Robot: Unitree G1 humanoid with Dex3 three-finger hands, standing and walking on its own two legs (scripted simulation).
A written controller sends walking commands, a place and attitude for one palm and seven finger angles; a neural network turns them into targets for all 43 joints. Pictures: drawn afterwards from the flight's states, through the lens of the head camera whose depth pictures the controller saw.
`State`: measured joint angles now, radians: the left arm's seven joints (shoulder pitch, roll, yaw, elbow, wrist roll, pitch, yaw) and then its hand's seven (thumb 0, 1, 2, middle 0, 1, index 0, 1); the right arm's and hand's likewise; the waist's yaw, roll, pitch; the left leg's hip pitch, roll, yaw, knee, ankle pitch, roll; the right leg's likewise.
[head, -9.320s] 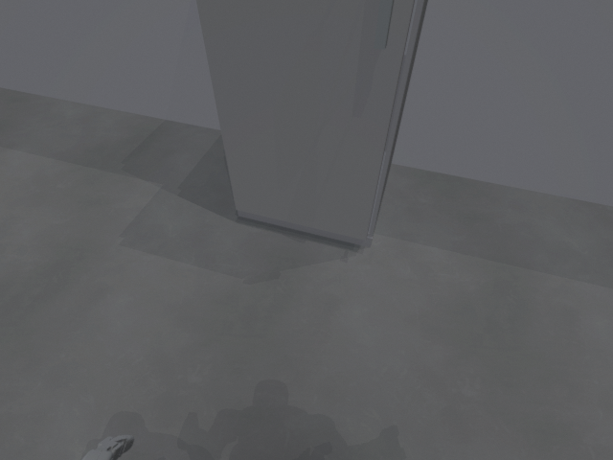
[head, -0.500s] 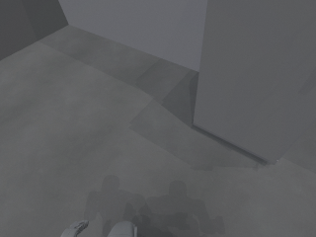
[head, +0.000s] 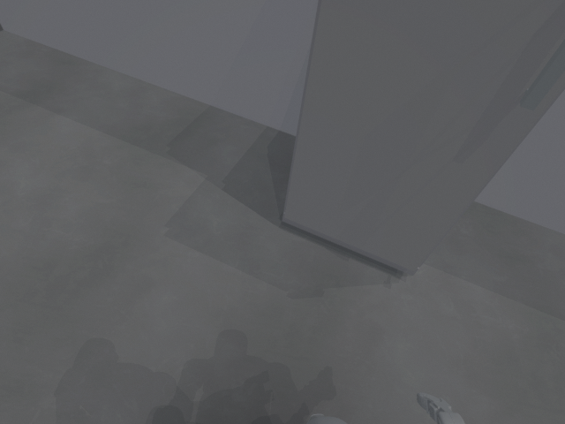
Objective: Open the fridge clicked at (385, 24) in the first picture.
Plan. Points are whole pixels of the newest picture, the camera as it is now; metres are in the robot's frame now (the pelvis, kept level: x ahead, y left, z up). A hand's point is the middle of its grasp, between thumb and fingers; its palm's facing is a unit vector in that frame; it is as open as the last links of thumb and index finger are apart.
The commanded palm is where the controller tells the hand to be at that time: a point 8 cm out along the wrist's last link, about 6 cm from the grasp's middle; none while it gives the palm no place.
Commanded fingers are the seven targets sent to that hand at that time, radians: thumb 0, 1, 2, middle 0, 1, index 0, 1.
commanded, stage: turn to face it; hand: right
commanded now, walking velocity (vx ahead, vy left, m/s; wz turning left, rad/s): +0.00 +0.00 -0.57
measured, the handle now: out of the picture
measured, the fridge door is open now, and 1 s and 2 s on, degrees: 0 0 0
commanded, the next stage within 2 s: take the last steps up to it in 0.38 s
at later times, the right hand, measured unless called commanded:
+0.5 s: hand out of the picture -0.10 -0.26 -0.19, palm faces +0.33 +0.91 -0.26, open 7.4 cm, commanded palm none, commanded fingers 0.00 -0.90 -0.90 0.20 0.30 0.20 0.30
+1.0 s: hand out of the picture +0.06 -0.23 -0.16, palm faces +0.31 +0.92 -0.22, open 7.3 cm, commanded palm none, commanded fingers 0.00 -0.90 -0.90 0.20 0.30 0.20 0.30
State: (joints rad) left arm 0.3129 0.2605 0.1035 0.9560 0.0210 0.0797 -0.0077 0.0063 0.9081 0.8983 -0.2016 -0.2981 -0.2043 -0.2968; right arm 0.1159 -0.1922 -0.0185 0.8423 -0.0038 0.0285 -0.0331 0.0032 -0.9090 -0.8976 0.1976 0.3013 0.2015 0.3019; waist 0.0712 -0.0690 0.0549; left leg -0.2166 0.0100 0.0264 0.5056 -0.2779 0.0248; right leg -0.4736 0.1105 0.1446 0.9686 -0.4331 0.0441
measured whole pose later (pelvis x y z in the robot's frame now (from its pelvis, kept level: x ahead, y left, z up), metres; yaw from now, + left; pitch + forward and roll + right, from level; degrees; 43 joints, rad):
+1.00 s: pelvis +0.03 -0.02 -0.01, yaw -19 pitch -2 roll -1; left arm 0.44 0.20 0.05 1.12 0.02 0.01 0.01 0.00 0.91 0.90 -0.20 -0.30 -0.20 -0.30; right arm 0.19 -0.16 -0.03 0.99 -0.02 -0.03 0.01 0.00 -0.91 -0.90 0.19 0.30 0.20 0.30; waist 0.04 -0.04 0.02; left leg -0.27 0.04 0.11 0.56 -0.24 0.02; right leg -0.19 0.00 0.02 0.68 -0.44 -0.01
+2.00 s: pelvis +0.31 -0.18 +0.00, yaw -20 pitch -1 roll -1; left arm 0.43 0.12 0.04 1.12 0.03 -0.05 0.02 0.00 0.92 0.90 -0.20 -0.30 -0.20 -0.30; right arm 0.12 -0.18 -0.06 1.00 -0.02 0.01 0.01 0.00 -0.92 -0.90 0.19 0.30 0.19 0.30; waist 0.05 0.01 0.05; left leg -0.52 0.11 0.07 0.76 -0.19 -0.02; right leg -0.01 0.00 -0.17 0.34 -0.31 -0.02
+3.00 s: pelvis +0.33 -0.17 +0.00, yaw -19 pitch +0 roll +0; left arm 0.29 0.17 0.04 1.08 0.02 0.01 0.04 0.00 0.91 0.90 -0.20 -0.30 -0.21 -0.30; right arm 0.27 -0.18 -0.04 1.10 -0.01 0.02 -0.01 0.00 -0.91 -0.90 0.19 0.30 0.20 0.30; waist 0.02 0.00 0.05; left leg -0.19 0.02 0.04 0.47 -0.27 -0.02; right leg -0.23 -0.06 -0.03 0.49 -0.25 0.05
